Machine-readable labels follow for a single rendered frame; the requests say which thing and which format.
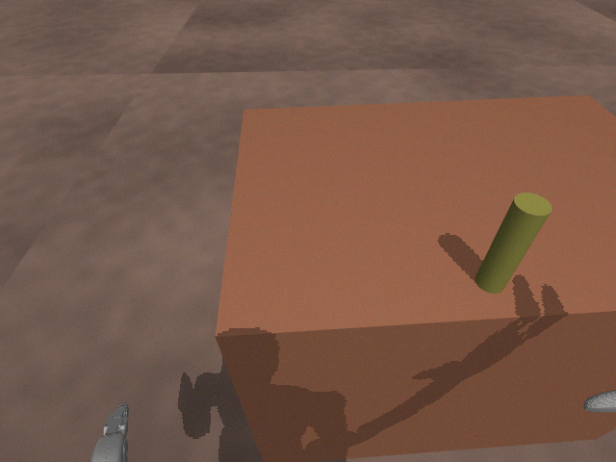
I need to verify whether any left robot hand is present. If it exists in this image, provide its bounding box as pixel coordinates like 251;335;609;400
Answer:
90;402;129;462

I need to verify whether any right robot hand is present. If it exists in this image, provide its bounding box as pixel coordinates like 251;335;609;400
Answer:
583;390;616;413

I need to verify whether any can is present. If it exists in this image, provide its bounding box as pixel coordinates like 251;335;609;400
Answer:
475;192;552;294

